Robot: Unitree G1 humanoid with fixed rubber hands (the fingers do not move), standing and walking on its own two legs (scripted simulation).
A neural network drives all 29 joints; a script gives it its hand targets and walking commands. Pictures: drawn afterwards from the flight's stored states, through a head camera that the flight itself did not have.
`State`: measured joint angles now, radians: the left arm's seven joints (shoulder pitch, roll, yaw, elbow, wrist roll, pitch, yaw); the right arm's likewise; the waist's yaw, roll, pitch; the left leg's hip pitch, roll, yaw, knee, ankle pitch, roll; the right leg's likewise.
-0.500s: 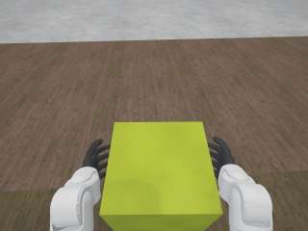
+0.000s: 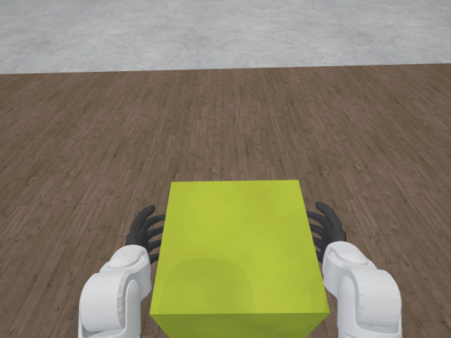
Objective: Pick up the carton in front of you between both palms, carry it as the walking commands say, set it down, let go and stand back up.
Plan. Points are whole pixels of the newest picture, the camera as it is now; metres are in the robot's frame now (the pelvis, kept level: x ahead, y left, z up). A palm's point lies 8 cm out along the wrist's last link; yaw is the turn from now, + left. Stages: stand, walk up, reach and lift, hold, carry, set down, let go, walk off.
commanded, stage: carry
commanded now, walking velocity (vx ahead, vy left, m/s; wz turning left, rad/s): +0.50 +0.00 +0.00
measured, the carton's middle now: (235, 270) +0.25 +0.00 +0.01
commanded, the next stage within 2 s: none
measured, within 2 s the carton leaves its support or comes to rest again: neither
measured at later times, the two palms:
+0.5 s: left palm (183, 109) +0.69 +0.15 +0.06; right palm (293, 111) +0.67 -0.15 +0.06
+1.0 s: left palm (189, 63) +0.94 +0.17 +0.08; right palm (278, 59) +0.94 -0.13 +0.08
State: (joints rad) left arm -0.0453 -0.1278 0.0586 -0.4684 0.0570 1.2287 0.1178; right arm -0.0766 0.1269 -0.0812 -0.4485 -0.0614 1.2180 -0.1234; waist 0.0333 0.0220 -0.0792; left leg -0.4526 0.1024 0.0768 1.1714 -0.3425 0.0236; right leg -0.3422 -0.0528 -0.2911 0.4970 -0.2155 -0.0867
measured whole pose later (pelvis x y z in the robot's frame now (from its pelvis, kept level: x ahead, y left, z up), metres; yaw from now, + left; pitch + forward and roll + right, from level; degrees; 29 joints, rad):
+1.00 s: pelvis +0.59 +0.02 -0.03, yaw -1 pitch +6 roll +0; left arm -0.49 -0.11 0.22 -0.21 0.04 1.11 0.14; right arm -0.52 0.11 -0.25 -0.18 -0.03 1.08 -0.15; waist 0.02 -0.02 0.02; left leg -0.38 -0.01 0.03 0.53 -0.13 0.03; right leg -0.36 0.01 -0.10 0.58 -0.24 -0.06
